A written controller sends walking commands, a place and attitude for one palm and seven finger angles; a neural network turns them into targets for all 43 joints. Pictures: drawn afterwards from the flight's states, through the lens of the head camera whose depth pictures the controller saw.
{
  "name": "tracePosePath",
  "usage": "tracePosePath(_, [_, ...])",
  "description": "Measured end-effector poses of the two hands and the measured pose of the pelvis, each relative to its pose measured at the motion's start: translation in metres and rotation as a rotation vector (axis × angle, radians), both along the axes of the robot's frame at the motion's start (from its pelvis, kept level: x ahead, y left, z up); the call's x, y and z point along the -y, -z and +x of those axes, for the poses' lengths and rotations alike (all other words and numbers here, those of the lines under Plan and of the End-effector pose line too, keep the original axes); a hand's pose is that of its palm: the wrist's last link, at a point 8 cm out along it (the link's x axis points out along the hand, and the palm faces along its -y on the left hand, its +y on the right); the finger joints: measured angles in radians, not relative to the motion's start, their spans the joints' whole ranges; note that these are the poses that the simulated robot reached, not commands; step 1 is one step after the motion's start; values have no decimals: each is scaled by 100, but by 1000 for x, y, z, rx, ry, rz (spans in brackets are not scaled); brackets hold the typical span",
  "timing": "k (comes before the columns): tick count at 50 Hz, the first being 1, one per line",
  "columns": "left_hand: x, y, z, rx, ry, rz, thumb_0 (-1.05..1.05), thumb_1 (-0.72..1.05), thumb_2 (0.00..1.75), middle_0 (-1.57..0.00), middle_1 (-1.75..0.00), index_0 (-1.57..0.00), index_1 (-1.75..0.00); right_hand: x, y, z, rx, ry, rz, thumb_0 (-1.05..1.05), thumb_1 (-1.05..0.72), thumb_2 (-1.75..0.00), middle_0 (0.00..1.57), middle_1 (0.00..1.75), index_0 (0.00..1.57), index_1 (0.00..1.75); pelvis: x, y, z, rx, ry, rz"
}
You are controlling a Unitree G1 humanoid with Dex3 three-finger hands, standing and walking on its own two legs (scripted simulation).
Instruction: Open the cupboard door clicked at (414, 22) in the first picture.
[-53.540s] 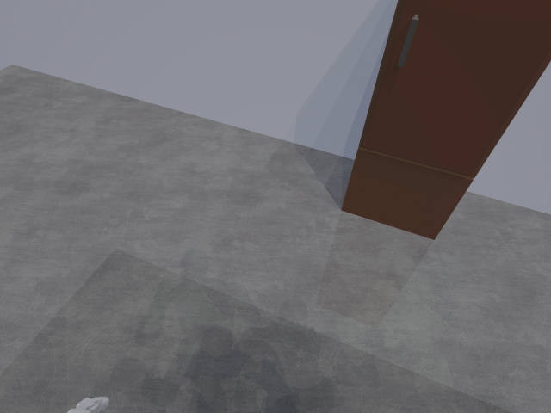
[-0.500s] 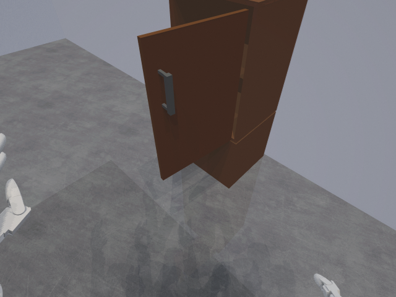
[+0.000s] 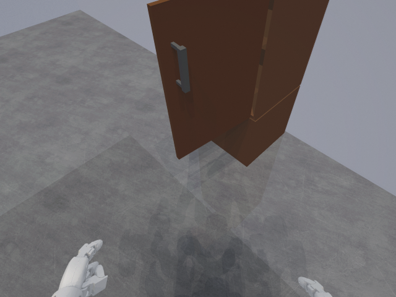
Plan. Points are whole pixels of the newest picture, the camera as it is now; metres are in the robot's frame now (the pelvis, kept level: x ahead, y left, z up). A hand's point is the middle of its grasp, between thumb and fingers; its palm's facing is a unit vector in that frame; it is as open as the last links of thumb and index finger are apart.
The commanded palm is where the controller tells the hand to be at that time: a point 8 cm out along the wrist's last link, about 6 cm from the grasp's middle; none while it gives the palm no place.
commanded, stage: let the arm hang, fingers relaxed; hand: left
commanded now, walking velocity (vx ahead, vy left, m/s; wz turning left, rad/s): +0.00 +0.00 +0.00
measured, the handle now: (180, 68) +0.68 +0.06 +0.10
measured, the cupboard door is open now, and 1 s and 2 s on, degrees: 83 83 83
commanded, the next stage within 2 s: look to check the result in 0.90 s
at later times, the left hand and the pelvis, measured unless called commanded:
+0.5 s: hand out of the picture +0.03 +0.23 -0.14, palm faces +0.02 -0.95 -0.32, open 7.4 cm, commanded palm none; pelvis -0.02 -0.01 +0.02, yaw +1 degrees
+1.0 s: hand out of the picture +0.07 +0.23 -0.13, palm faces -0.02 -0.95 -0.32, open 7.4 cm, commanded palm none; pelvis -0.01 +0.00 +0.02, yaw +0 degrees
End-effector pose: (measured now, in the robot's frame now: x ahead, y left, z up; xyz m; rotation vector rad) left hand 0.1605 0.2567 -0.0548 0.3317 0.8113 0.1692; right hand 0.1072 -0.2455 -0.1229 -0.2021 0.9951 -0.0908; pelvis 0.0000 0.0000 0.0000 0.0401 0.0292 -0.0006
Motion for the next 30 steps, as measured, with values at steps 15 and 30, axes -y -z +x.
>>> tracePosePath(15, [18,67,-138,-443,-155,-116,-1,95,89,-21,-30,-20,-30,28,-5,-78,-302,77,-74,1,-91,-90,20,30,20,30,15,-14,-14,52,-26,-47])
tracePosePath(30, [-24,39,-131,-427,-153,-23,1,91,89,-20,-30,-20,-30,12,2,-93,-306,76,-19,1,-90,-90,20,30,20,30,2,-22,-22,58,-10,-39])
